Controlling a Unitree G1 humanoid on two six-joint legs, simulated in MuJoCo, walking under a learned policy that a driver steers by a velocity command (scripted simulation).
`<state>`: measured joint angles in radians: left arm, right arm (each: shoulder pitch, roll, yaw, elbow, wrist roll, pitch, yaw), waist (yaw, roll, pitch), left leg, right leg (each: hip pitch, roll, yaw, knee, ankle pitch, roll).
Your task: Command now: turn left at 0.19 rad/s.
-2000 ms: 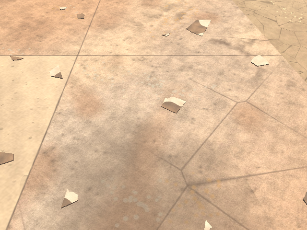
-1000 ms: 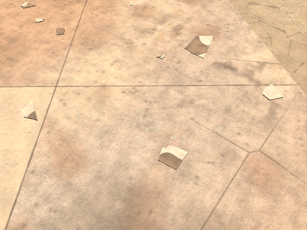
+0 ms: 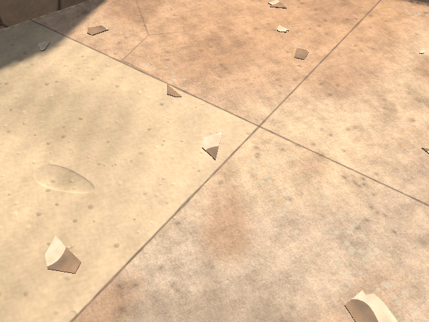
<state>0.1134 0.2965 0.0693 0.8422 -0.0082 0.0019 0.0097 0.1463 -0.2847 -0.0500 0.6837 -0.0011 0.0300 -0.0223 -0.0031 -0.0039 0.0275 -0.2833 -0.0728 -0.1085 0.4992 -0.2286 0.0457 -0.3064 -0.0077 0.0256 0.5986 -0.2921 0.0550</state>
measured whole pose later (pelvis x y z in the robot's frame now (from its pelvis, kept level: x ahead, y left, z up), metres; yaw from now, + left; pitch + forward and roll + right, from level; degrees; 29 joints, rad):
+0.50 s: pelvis +0.08 +0.01 +0.00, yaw +1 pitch +1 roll -1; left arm 0.19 0.30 0.05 0.85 -0.03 -0.07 -0.01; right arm 0.40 -0.26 -0.06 0.83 0.00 -0.08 0.01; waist -0.04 -0.04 0.00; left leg -0.12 -0.03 0.01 0.40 -0.29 0.06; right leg -0.45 -0.03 0.01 1.03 -0.36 -0.06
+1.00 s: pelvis +0.35 -0.05 +0.00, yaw -11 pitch +1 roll -1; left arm 0.21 0.29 0.06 0.77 -0.01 -0.06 -0.04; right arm 0.25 -0.28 -0.04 0.74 0.00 -0.12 -0.01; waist 0.01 0.02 0.06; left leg -0.47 0.07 -0.07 1.19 -0.33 0.00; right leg -0.32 0.13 0.01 0.43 -0.13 -0.11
